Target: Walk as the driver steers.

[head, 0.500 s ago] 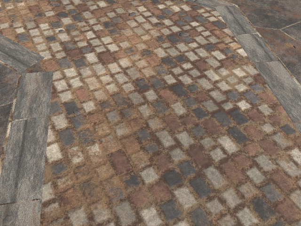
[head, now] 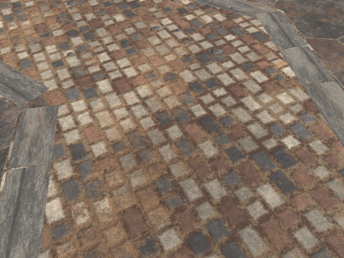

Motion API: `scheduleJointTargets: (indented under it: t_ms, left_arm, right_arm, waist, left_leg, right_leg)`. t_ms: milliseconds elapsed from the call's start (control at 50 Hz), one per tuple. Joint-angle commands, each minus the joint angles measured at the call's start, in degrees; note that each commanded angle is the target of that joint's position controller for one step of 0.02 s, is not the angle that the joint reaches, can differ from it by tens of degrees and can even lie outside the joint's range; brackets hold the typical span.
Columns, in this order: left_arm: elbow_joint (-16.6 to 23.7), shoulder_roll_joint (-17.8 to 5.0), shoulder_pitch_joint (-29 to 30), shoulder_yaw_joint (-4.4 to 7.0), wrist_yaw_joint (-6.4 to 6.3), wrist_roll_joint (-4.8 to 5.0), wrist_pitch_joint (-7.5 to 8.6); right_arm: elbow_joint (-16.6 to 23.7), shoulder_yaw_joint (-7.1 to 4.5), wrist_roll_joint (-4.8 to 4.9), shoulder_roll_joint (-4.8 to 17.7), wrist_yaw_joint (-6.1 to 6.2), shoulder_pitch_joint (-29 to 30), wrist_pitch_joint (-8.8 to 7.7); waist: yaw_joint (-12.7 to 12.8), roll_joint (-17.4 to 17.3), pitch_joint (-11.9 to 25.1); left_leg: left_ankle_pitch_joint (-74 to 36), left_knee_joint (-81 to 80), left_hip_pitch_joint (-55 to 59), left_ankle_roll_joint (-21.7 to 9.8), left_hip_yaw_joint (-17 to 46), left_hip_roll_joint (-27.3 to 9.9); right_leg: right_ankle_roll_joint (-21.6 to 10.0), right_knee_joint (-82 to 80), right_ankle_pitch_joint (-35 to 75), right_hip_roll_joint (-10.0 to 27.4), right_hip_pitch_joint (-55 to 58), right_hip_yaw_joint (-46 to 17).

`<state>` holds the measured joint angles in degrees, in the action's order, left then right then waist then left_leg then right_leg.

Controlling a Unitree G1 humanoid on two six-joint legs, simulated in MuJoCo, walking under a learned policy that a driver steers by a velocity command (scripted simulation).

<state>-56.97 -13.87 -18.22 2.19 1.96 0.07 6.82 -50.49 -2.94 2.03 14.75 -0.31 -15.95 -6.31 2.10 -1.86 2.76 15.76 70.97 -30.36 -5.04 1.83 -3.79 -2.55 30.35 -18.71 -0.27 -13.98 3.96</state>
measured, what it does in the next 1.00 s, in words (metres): walks ahead: left foot, then right foot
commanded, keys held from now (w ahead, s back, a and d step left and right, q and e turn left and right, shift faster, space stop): w+shift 0.80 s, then w+q+shift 0.20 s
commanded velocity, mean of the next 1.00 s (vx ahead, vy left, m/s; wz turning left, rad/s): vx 0.96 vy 0.00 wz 0.07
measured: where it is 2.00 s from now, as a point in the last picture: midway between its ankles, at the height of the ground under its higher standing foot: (148, 67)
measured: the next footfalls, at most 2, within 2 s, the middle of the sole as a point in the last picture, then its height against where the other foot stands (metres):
left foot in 0.34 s outside the picture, level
right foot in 0.84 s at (217, 162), level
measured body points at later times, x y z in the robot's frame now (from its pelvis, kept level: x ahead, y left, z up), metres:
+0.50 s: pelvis +0.41 +0.04 -0.01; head +0.44 +0.03 +0.44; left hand +0.48 +0.30 -0.13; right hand +0.49 -0.23 -0.14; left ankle +0.47 +0.12 -0.73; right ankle +0.28 -0.11 -0.62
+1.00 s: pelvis +0.89 -0.03 +0.00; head +0.91 -0.03 +0.44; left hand +0.96 +0.25 -0.12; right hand +0.97 -0.29 -0.14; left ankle +0.76 +0.12 -0.62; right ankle +0.95 -0.12 -0.73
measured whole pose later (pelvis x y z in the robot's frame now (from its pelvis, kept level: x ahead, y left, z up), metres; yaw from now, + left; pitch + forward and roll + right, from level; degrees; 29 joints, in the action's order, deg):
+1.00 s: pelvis +0.89 -0.03 +0.00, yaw +5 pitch +0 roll -2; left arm -48.6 -14.6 -13.2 3.0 2.2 -1.1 7.0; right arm -50.7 -2.2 2.8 15.5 0.0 -18.0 -5.1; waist 1.3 -1.9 -2.9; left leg 15.4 74.8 -22.7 -5.7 4.9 -3.9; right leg -3.5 28.9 -10.8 -1.2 -18.8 7.3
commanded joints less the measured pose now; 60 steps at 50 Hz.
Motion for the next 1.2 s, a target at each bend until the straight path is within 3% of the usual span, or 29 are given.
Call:
scheduleJointTargets:
  t_ms: [20, 100, 220, 260, 300, 340, 360, 380, 400, 420, 440, 460, 480, 500, 540, 640, 760, 800, 840, 860, 880, 900, 920, 940, 980, 1000, 1040, 1140, 1200]
  left_arm:
    - [1.77, -4.46, -1.44, -0.39, 0.45, -0.89, -0.13]
    - [0.89, -5.17, -5.03, -0.57, -1.39, -0.29, 0.04]
    - [-0.37, -5.74, -12.56, -0.73, -2.93, 0.98, -0.14]
    - [-0.2, -7.19, -13.45, -0.23, -3.01, 0.76, -0.73]
    - [-0.43, -9.55, -14.11, 0.64, -3.1, -0.75, -1.52]
    - [-0.14, -11.1, -11.14, 1.25, -3.27, -2.25, -3.24]
    - [2.19, -7.76, -10.22, 0.25, -3.35, -2.63, -3.12]
    - [3.09, 4.38, -19.39, -2.57, -1.6, -0.64, -0.91]
    - [3.5, -4.43, -11.83, -0.53, -1.36, 2.39, 1.44]
    - [7.06, -7.13, -3.08, 0.39, -1.52, 4.42, 2.21]
    - [8.84, -5.95, 1.81, -0.16, -1.77, 3.68, 2.76]
    - [9.36, -4.5, 3.29, 0.04, -1.77, 2.69, 2.56]
    - [9.29, -3.31, 0.35, -0.02, -1.45, 2.34, 1.53]
    - [8.97, -2.12, -0.98, -0.1, -1.33, 2.05, 0.35]
    - [10.0, -1.05, 0.17, -0.5, -1.69, 1.77, -1.41]
    - [15.15, -3.39, 15.92, -0.73, -1.49, -0.2, -0.68]
    - [20.15, -3.89, 27.81, -0.84, 1.31, 1.56, 0.55]
    - [20.32, -7.12, 23.26, 0.57, 1.57, 1.94, 0.43]
    - [16.26, -12.01, 2.78, 3.11, 0.22, 2.94, -0.65]
    - [13.27, -17.01, -10.13, 4.09, -1.13, 1.85, -1.5]
    - [11.83, -18.68, -11.54, 4.62, 0.06, 0.29, -0.66]
    - [11.59, -11.22, -11.4, 3.2, -0.04, -0.38, -0.25]
    - [11.43, -8.55, -7.03, 2.62, -0.29, -0.36, 0.2]
    - [11.17, -8.29, -3.1, 2.56, -0.09, -0.73, 0.59]
    - [9.83, -4.23, 2.22, 1.78, 0.2, -2.3, 1.54]
    - [9.13, -2.85, 3.42, 1.55, 0.39, -1.77, 1.45]
    - [8.29, -3.21, 6.04, 1.74, 0.32, -0.23, 1.23]
    - [8.27, -5.84, 4.98, 2.18, -1.45, -1.61, 1.06]
    - [7.87, -8.32, 0.65, 2.4, -2.72, -1.4, 0.58]
  right_arm:
    - [6.94, -0.02, -0.68, 2.32, -0.73, 6.06, -0.71]
    - [9.75, 0.21, -1.29, 2.22, -0.61, 13.64, 0.46]
    - [14.64, 1.15, 0.1, 0.49, -3.49, 26.47, -0.85]
    - [15.97, 0.94, 0.33, 1.31, -4.44, 28.28, -1.16]
    - [16.66, -0.14, 0.66, 4.2, -4.25, 25.4, -0.74]
    - [11.36, -2.81, 1.35, 9.75, -2.66, 3.85, 0.72]
    - [7.44, -3.67, 0.46, 13.58, -1.48, -9.97, 1.59]
    - [5.5, -4.1, -0.76, 16.09, -2.3, -12.05, 0.58]
    - [3.62, -3.0, -1.08, 9.72, -1.83, -14.23, 0.46]
    - [2.96, -2.18, -1.69, 7.14, -1.69, -10.23, 0.01]
    - [3.18, -1.81, -2.13, 6.09, -1.91, -5.86, -0.56]
    - [2.97, -1.21, -3.16, 4.11, -2.37, -1.76, -1.13]
    - [2.88, -0.47, -4.07, 1.85, -2.52, 1.13, -1.56]
    - [2.58, -0.03, -3.51, 0.49, -2.68, 2.81, -1.48]
    - [1.51, 0.05, -1.8, 1.6, -2.41, 3.12, -1.46]
    - [0.23, -0.2, -1.68, 5.03, -0.3, -3.61, -1.98]
    - [-2.85, -0.39, -0.79, 8.05, 0.71, -13.14, -0.24]
    - [-2.87, -1.06, -2.13, 10.59, 0.9, -12.81, 1.14]
    - [-2.67, -1.01, -3.92, 11.22, 0.89, -9.92, 2.84]
    - [-0.38, 0.46, -4.79, 6.63, 0.97, -10.48, 2.51]
    - [-0.57, 3.32, -1.5, -5.04, -0.54, -22.72, 0.6]
    - [-0.35, 1.29, 1.7, 4.29, -0.15, -14.3, -0.53]
    - [2.55, 0.15, 2.85, 7.54, 0.33, -5.1, -0.86]
    - [4.0, 0.33, 1.72, 6.54, 0.84, -0.36, -0.99]
    - [3.63, -0.24, 0.87, 4.09, 0.37, -3.36, 0.52]
    - [3.26, -0.41, 1.23, 2.71, 0.11, -4.87, 1.67]
    - [4.23, -0.48, 1.52, 1.44, 0.09, -3.59, 3.77]
    - [7.9, -0.6, 0.37, 2.52, -0.46, 5.4, 4.43]
    - [10.28, -0.34, 0.1, 2.73, -2.33, 11.18, 3.43]
  waist:
    - [-1.14, 7.62, -7.13]
    - [-0.28, 4.14, -10.91]
    - [1.73, 3.98, -12.99]
    - [0.85, 5.88, -12.01]
    - [-2.72, 10.97, -6.93]
    - [-14.67, 15.01, 4.76]
    - [-18.14, 9.14, 14.48]
    - [-8.75, -14.48, 25.44]
    - [-13.09, -13.55, 23.02]
    - [-11.97, -10.7, 11.22]
    - [-9.73, -0.23, 6.25]
    - [-6.03, 3.73, 1.88]
    - [-2.03, 1.7, 1.17]
    - [-0.19, 0.57, -0.76]
    - [1.86, -0.89, -6.08]
    - [-2.68, 2.17, -11.64]
    - [-5.93, 1.14, -12.95]
    - [-1.99, -3.1, -7.38]
    - [10.15, -7.44, 4.66]
    - [12.46, -0.3, 15.88]
    - [3.42, 23.45, 27.9]
    - [7.66, 18.19, 22.56]
    - [7.88, 13.08, 11.26]
    - [6.05, 3.23, 5.55]
    - [-0.33, 3.6, 1.3]
    - [-1.61, 4.89, 0.16]
    - [-3.23, 5.82, -5.06]
    - [-2.54, 3.08, -11.79]
    - [-0.46, 0.08, -13.27]
  left_leg:
    - [-7.67, -0.51, -24.19, -0.01, 2.74, -6.17]
    - [-18.0, -14.13, -23.24, 3.32, -0.91, -4.5]
    - [-28.38, -37.17, -12.29, 1.77, -4.72, -0.03]
    - [-24.67, -40.94, -9.11, 0.72, -6.25, 2.43]
    - [-16.84, -39.56, -2.61, -0.99, -8.69, 6.46]
    - [-11.69, -37.81, 21.79, -4.19, -8.83, 8.0]
    - [-0.9, -31.81, 47.09, -6.1, 6.24, -3.16]
    - [32.72, -44.27, 64.85, -16.32, 41.52, -16.76]
    - [34.61, -55.36, 62.45, -13.04, 49.66, -14.66]
    - [24.37, -55.64, 54.09, -10.66, 39.25, -13.68]
    - [14.07, -56.75, 42.99, -9.73, 31.98, -11.86]
    - [8.18, -57.75, 32.26, -9.28, 25.8, -9.72]
    - [7.6, -58.69, 25.62, -9.47, 22.54, -8.23]
    - [7.49, -60.24, 20.94, -9.84, 19.97, -7.48]
    - [8.37, -64.18, 13.25, -9.66, 15.54, -7.37]
    - [-7.61, -68.0, 9.89, -7.48, 3.32, -2.81]
    - [-21.55, -67.38, 31.16, -5.27, -0.52, -7.26]
    - [-48.48, -58.12, 40.45, -3.88, -0.69, -9.49]
    - [-63.58, -32.84, 35.54, -2.06, -1.19, -8.52]
    - [-43.39, -11.65, 17.12, -1.58, -0.44, -5.14]
    - [9.78, 8.35, -4.27, 0.28, 6.22, 6.05]
    - [8.57, 12.08, -8.94, -1.5, 8.53, 3.58]
    - [4.94, 12.88, -13.49, -1.67, 6.69, 1.48]
    - [1.44, 10.08, -11.69, -1.66, 6.25, -1.15]
    - [-3.95, 5.98, -5.04, -1.21, 7.62, -5.8]
    - [-4.04, 4.8, -3.58, -0.97, 7.15, -6.7]
    - [-3.37, 3.26, -6.32, -0.32, 6.02, -8.52]
    - [-19.43, -9.14, -13.12, 0.6, 1.47, -6.13]
    - [-25.4, -19.06, -14.81, -0.64, -3.72, -3.9]
  right_leg:
    - [-8.35, -21.58, -11.1, 15.01, 10.06, -24.29]
    - [-8.3, -26.68, 5.43, 11.92, 5.72, -13.49]
    - [-6.64, -31.11, 18.1, 11.98, 12.85, -4.06]
    - [-6.27, -27.38, 32.68, 13.37, 19.09, -2.68]
    - [-5.51, -18.03, 62.25, 15.33, 26.07, -2.43]
    - [-3.67, 7.75, 79.35, 15.06, 21.67, -0.62]
    - [-3.34, 28.4, 59.33, 12.35, 1.46, -2.53]
    - [-1.09, 49.16, -2.95, -1.12, -21.54, -10.03]
    - [-3.59, 53.69, -5.8, -0.41, -26.16, -14.89]
    - [-4.59, 55.36, -3.72, 2.24, -31.01, -12.91]
    - [-5.03, 52.65, -0.71, 4.41, -29.0, -12.5]
    - [-5.03, 49.29, 2.21, 6.43, -26.19, -11.92]
    - [-4.92, 47.53, 3.87, 8.55, -22.56, -12.82]
    - [-4.35, 46.09, 3.42, 9.49, -21.58, -12.16]
    - [-2.61, 41.37, 2.74, 11.6, -23.57, -10.96]
    - [1.07, 18.29, 27.53, 9.96, -25.31, -4.91]
    - [-0.23, -2.64, 31.23, 4.13, -22.67, -1.92]
    - [-2.08, -1.38, 22.69, 0.18, -18.32, 0.14]
    - [-4.88, 1.67, 16.0, -0.61, 5.41, -0.73]
    - [-5.59, 8.26, 6.54, 12.04, 29.67, -16.08]
    - [-14.14, -5.74, -28.0, 23.87, 47.88, -49.14]
    - [-9.86, -15.02, -31.66, 21.87, 43.82, -52.27]
    - [-7.36, -14.66, -21.68, 20.85, 35.27, -40.73]
    - [-5.94, -15.71, -9.59, 18.85, 25.2, -32.89]
    - [-5.31, -17.26, 1.1, 16.31, 11.73, -21.9]
    - [-5.0, -18.5, 3.34, 15.2, 8.98, -17.02]
    - [-4.2, -21.62, 6.04, 15.02, 3.81, -9.81]
    - [-1.98, -25.35, 18.52, 10.5, 2.54, 5.1]
    - [0.21, -25.14, 29.01, 10.96, 10.08, 9.87]
Over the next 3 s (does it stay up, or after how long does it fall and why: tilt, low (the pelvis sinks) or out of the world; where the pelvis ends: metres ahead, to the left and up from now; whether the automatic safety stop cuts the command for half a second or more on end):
stays up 2.27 0.88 0.01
